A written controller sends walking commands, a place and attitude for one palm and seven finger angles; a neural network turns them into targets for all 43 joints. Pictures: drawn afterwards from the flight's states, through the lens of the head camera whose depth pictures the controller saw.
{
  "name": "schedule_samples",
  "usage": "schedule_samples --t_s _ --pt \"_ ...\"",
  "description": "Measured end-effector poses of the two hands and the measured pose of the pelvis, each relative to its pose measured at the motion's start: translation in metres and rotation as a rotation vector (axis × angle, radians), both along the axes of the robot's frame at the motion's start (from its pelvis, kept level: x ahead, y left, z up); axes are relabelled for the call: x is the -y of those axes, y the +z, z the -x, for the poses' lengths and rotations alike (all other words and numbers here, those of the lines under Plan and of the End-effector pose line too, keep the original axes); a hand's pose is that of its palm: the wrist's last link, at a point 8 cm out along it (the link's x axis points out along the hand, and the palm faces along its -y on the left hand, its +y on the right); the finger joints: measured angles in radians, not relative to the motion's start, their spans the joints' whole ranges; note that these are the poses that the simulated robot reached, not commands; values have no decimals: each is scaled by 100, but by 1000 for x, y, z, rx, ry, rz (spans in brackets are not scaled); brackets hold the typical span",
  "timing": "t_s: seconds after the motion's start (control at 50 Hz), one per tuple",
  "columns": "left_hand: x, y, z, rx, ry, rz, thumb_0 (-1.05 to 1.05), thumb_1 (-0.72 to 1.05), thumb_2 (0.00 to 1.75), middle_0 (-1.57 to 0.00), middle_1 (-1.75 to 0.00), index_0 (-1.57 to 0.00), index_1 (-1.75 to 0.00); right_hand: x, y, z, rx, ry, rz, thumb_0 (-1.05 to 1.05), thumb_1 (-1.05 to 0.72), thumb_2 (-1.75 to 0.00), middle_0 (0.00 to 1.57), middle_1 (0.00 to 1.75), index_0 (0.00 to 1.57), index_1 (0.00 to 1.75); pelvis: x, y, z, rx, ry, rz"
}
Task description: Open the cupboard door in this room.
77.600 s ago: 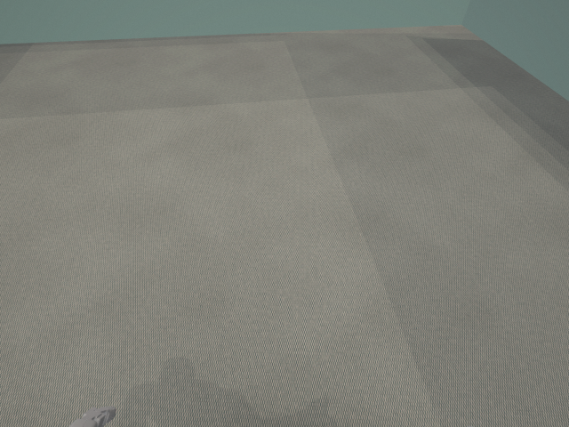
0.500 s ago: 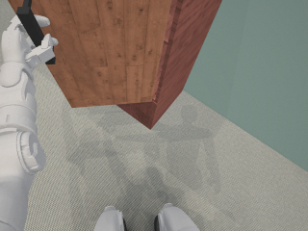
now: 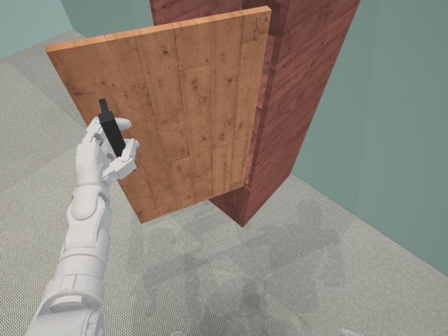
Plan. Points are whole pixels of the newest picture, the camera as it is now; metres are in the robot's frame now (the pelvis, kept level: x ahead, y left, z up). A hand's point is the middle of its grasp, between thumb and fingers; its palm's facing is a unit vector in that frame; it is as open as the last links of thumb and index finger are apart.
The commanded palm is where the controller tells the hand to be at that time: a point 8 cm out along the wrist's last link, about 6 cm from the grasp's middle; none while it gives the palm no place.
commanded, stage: pull the door open along its arc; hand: left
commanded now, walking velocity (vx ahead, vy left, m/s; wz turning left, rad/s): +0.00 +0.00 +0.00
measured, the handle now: (116, 138) +0.47 +0.20 +0.07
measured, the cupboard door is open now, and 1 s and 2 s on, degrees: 65 96 98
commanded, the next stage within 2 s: open thumb and fingers to let go in 0.52 s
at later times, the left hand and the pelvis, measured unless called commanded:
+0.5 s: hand (191, 207) +0.31 +0.05 +0.08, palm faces +0.44 -0.90 +0.00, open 6.1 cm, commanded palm +0.25 +0.08 +0.07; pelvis -0.01 -0.04 +0.00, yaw +4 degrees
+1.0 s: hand (203, 213) +0.30 +0.03 +0.08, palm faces +0.41 -0.91 -0.02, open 9.5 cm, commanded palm +0.26 +0.08 +0.07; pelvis -0.01 -0.06 +0.01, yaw +5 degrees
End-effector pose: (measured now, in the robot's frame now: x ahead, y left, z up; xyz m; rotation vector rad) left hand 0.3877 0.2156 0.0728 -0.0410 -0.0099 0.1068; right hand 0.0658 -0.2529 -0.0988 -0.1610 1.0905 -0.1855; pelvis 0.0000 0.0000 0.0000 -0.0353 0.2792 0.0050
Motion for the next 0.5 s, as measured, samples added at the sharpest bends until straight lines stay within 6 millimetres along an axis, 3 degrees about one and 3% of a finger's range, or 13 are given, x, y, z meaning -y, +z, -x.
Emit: schedule_samples --t_s 0.12,0.22,0.32,0.5 --pt "35 0 42 5 146 23 0 68 74 -34 -133 -36 -129 -9 2 -45 120 96 -39 1 -91 -90 20 29 20 30 6 1 4 40 15 -15" --pt "61 1 64 -3 297 17 0 68 77 -33 -133 -36 -129 -16 1 -67 165 173 -53 1 -91 -90 20 29 20 30 16 -1 10 66 41 -24" --pt "84 3 81 -18 385 -17 0 69 79 -32 -132 -34 -130 -16 -1 -73 179 204 -67 1 -91 -90 20 29 20 30 26 -2 14 82 55 -31" --pt "127 5 116 -38 344 -35 0 69 75 -30 -132 -33 -132 1 -2 -66 168 193 -70 1 -90 -90 20 29 20 30 42 3 14 125 67 -47"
